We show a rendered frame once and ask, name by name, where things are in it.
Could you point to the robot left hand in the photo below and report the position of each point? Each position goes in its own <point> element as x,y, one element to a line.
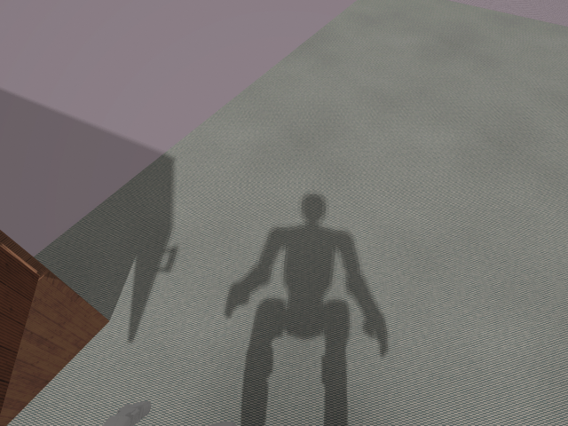
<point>129,414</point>

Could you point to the cupboard door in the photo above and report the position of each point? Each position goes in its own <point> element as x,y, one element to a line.
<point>17,289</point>

